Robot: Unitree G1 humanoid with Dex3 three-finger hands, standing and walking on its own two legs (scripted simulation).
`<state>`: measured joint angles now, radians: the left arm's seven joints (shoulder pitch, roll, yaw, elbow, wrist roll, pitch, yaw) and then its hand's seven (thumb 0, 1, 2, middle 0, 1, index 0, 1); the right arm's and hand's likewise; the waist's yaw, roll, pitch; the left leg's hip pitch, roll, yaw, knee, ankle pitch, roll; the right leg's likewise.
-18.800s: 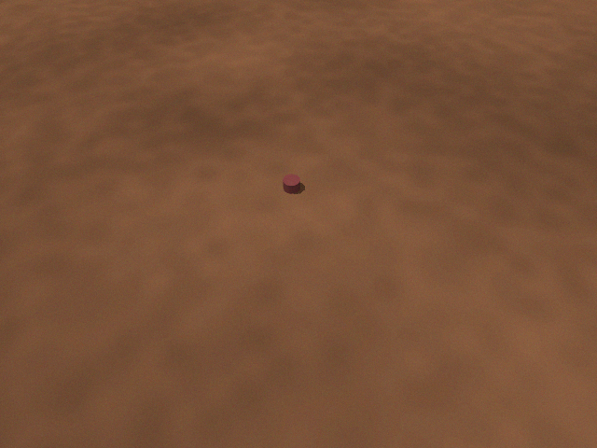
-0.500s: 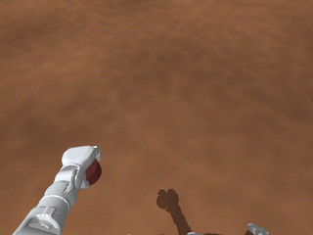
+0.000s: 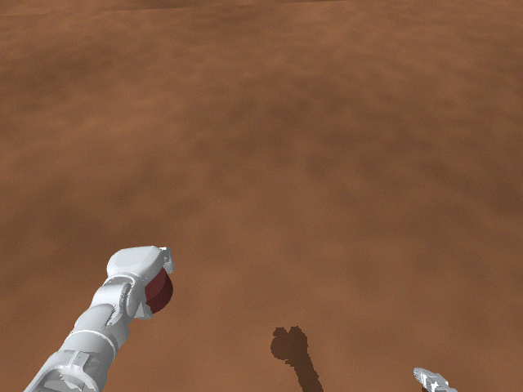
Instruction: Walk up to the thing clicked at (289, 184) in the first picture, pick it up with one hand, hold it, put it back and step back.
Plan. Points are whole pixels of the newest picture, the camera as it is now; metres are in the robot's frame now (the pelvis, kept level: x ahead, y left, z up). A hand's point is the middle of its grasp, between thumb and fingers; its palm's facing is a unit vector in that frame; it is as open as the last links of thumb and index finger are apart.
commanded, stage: hold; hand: left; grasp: from above
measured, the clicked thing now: (146, 287) +0.31 +0.23 -0.09
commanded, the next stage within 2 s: crouch in 1.22 s
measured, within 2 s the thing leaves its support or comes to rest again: neither
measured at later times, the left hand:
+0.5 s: hand (137, 300) +0.27 +0.22 -0.05, palm faces -0.47 -0.05 -0.88, open 10.5 cm
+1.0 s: hand (139, 307) +0.26 +0.21 -0.04, palm faces -0.47 -0.05 -0.88, open 10.5 cm
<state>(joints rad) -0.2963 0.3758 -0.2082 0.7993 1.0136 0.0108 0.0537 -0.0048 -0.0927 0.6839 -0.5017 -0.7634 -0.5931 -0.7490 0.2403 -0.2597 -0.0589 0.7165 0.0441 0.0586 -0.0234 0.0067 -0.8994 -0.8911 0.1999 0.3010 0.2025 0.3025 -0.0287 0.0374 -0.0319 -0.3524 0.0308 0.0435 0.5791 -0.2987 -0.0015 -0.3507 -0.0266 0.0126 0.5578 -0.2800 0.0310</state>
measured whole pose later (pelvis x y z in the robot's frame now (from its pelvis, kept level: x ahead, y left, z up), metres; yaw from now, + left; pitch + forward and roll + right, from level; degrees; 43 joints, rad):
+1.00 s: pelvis -0.03 -0.01 +0.01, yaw +0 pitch +0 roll +0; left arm -0.25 0.39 -0.23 0.67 1.00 -0.01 -0.02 0.01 -0.10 0.73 -0.46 -0.82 -0.55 -0.81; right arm 0.17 -0.26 -0.03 0.70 0.05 0.06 -0.05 0.01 -0.91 -0.90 0.20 0.30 0.20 0.30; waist 0.00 0.05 0.01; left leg -0.26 0.03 0.04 0.49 -0.22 -0.01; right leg -0.27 -0.03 0.01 0.49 -0.21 0.02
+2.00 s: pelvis -0.05 +0.00 -0.11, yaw +1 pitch +22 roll -2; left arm -0.55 0.39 -0.11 1.19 1.19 -0.06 0.40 -0.01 -0.10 0.70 -0.46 -0.83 -0.57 -0.81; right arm 0.25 -0.28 -0.09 0.75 -0.03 0.01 -0.01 0.00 -0.90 -0.89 0.20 0.30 0.20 0.30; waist -0.11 0.02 -0.14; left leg -1.16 0.04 0.00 1.26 -0.50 0.00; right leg -1.14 -0.02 -0.01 1.22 -0.48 0.03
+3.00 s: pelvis -0.09 +0.00 -0.38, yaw -3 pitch +37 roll -6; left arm -0.88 0.62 0.08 1.38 1.25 -0.15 0.41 -0.02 -0.10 0.61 -0.55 -0.76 -0.66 -0.73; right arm 0.17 -0.26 -0.02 0.75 -0.13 -0.08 0.11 0.00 -0.92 -0.90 0.20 0.30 0.20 0.30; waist -0.21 0.01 -0.09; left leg -2.18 0.03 -0.10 2.23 -0.69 -0.01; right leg -2.13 -0.01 -0.04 2.16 -0.67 0.04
